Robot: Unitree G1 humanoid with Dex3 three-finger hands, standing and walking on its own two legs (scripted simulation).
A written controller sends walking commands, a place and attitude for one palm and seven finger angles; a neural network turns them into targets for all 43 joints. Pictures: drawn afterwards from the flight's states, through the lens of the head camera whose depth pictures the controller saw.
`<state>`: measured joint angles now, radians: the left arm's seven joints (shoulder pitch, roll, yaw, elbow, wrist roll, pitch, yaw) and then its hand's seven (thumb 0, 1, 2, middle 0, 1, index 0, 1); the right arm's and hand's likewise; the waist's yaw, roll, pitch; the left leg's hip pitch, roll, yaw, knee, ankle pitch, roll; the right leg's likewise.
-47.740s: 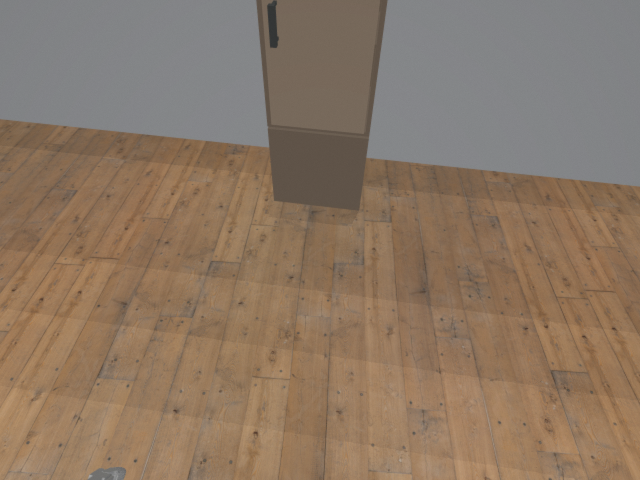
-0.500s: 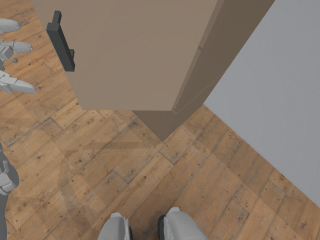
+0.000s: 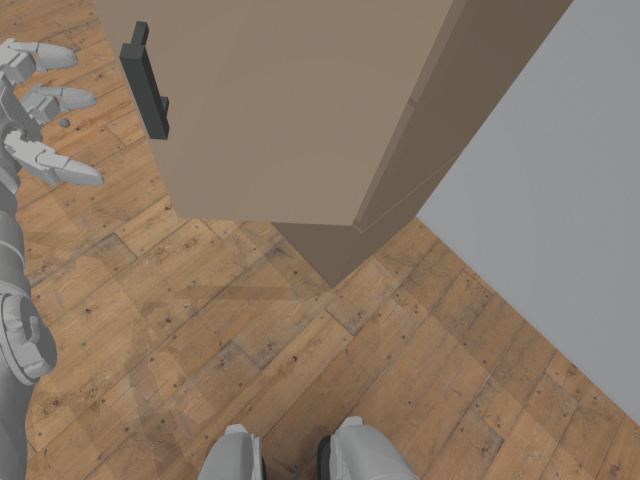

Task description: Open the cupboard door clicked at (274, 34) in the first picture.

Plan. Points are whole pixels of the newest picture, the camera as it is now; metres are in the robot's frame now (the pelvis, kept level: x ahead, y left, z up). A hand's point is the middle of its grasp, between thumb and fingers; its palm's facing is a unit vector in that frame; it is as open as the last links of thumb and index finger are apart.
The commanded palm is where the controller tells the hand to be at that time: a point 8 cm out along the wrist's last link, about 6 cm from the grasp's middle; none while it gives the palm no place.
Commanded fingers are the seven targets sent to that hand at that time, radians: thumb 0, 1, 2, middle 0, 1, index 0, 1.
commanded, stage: move the hooked fingers beside the handle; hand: left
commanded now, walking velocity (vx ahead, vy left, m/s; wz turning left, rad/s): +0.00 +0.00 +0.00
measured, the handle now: (150, 84) +0.56 +0.17 +0.09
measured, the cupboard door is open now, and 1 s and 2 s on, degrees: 49 49 48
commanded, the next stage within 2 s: slide the fingers in behind the handle in 0.10 s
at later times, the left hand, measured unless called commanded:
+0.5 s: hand (87, 118) +0.51 +0.23 +0.09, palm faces -0.04 -1.00 -0.01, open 14.0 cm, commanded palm +0.49 +0.27 +0.08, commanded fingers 0.00 -0.50 0.30 -0.30 -1.20 -0.30 -1.20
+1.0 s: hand (119, 120) +0.51 +0.20 +0.08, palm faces -0.04 -1.00 +0.01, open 14.0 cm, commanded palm +0.50 +0.24 +0.08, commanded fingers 0.00 -0.50 0.30 -0.30 -1.20 -0.30 -1.20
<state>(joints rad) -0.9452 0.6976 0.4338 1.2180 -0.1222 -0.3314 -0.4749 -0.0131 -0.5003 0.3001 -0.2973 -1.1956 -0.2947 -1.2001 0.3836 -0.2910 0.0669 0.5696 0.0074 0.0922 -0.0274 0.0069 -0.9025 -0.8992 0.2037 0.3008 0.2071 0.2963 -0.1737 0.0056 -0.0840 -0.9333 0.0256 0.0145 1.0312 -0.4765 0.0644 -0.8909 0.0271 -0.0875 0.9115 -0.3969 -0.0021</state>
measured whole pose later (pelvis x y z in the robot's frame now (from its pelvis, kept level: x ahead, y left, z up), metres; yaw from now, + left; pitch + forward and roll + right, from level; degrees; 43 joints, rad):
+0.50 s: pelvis +0.01 -0.01 +0.00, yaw -1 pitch +22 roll -4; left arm -0.90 0.67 0.45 1.17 -0.13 -0.33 -0.44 -0.01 -0.50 0.30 -0.30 -1.20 -0.29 -1.20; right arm 0.44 -0.28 0.06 0.58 0.01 0.11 -0.02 0.01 -0.90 -0.90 0.20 0.30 0.21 0.30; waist -0.18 0.01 -0.09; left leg -0.91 0.04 0.02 1.01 -0.48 0.05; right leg -0.88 0.04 -0.07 0.90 -0.39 -0.01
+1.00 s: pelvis +0.00 -0.01 +0.00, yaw +0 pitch +21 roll -4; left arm -0.92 0.59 0.40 1.18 -0.12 -0.35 -0.37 -0.01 -0.50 0.30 -0.30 -1.20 -0.30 -1.20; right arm 0.40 -0.27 0.06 0.58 0.00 0.09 -0.01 0.01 -0.90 -0.90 0.20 0.30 0.21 0.30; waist -0.17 0.01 -0.09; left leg -0.91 0.03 0.02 1.02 -0.48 0.05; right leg -0.88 0.03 -0.08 0.92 -0.41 -0.01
